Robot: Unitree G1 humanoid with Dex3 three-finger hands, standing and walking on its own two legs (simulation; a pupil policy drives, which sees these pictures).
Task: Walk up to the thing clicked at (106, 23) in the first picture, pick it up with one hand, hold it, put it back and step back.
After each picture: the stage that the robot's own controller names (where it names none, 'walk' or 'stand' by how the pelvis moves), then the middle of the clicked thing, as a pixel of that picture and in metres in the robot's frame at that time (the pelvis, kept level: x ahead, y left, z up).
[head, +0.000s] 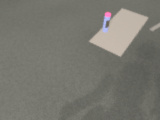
stand; (106, 22) +1.65 -0.35 -0.65
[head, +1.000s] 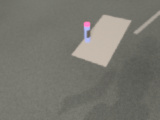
walk; (87, 32) +1.52 +0.00 -0.62
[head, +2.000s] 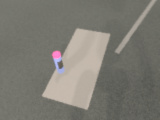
walk; (58, 62) +0.95 +0.26 -0.64
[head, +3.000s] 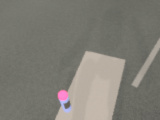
walk; (65, 102) +0.56 +0.18 -0.64
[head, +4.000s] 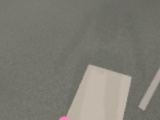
stand; out of the picture +0.36 +0.14 -0.64
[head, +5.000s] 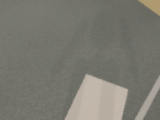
stand; out of the picture +0.32 +0.11 -0.65
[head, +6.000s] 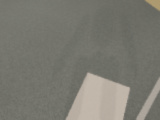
stand; out of the picture +0.31 +0.11 -0.66
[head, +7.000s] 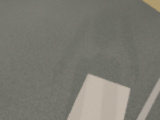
stand; out of the picture +0.32 +0.11 -0.66
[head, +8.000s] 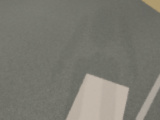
stand; out of the picture +0.31 +0.12 -0.66
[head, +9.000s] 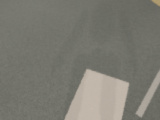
go down; out of the picture +0.32 +0.11 -0.65
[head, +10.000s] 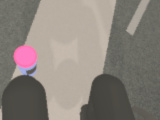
go down; (27, 64) +0.39 +0.17 -0.25
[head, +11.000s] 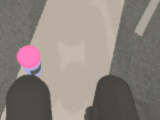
close in; (31, 64) +0.38 +0.18 -0.23
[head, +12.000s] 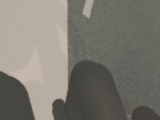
close in; out of the picture +0.37 +0.22 -0.15
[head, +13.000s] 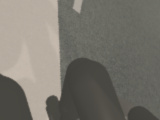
close; out of the picture +0.53 +0.23 -0.23
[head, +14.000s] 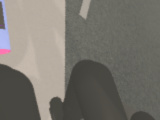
lift; out of the picture +0.55 +0.17 -0.25
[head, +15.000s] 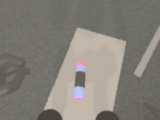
close; (80, 80) +0.52 -0.02 -0.55
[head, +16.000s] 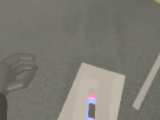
go down; (90, 112) +0.48 -0.10 -0.69
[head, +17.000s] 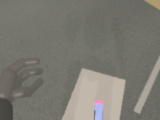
stand; (98, 118) +0.46 -0.15 -0.70
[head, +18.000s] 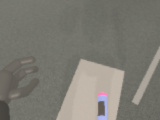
stand; (102, 109) +0.47 -0.19 -0.69
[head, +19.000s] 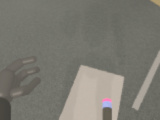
stand; (107, 116) +0.45 -0.22 -0.70
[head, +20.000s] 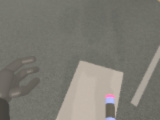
stand; (110, 111) +0.46 -0.25 -0.69
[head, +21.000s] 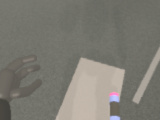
stand; (114, 110) +0.45 -0.28 -0.68
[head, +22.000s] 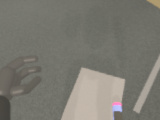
stand; out of the picture +0.44 -0.29 -0.70
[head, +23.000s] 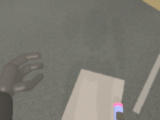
stand; out of the picture +0.44 -0.30 -0.70
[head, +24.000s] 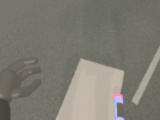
stand; (118, 111) +0.45 -0.32 -0.69
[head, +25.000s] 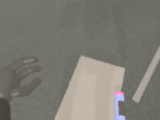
stand; (119, 109) +0.44 -0.32 -0.68
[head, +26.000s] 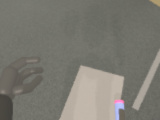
stand; (120, 117) +0.44 -0.32 -0.70
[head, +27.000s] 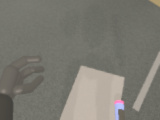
stand; (120, 118) +0.44 -0.32 -0.70
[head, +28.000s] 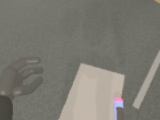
stand; (119, 115) +0.44 -0.31 -0.69
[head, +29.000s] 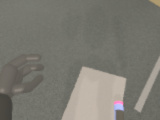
stand; (119, 118) +0.44 -0.30 -0.69
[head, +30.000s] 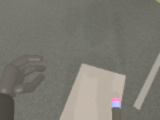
stand; (116, 116) +0.44 -0.28 -0.69
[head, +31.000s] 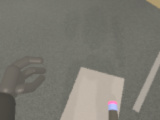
stand; (113, 118) +0.45 -0.26 -0.70
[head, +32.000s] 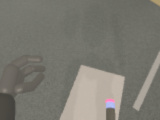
stand; (110, 116) +0.45 -0.24 -0.69
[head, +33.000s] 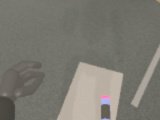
stand; (105, 113) +0.46 -0.21 -0.70
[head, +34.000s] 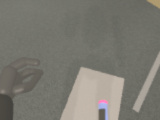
stand; (103, 117) +0.46 -0.19 -0.70
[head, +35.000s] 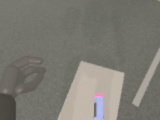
close; (98, 111) +0.47 -0.16 -0.69
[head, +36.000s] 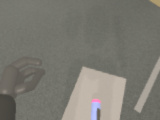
stand; (95, 116) +0.46 -0.13 -0.70
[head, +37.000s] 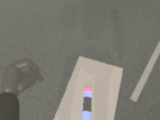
crouch; (86, 105) +0.48 -0.08 -0.69
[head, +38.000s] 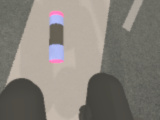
lower; (56, 37) +0.57 +0.02 -0.32
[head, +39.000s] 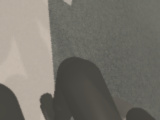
lower; out of the picture +0.56 +0.15 -0.25
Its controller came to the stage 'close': yes
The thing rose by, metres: 0.00
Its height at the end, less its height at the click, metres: -0.09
